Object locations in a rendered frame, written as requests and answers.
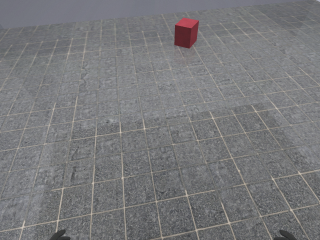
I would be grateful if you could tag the carton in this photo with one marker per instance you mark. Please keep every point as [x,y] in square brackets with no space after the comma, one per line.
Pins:
[186,31]

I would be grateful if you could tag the right robot hand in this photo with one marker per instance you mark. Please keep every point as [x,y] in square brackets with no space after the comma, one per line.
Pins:
[286,234]

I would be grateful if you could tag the left robot hand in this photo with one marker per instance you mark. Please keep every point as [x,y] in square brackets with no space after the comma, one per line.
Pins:
[58,235]

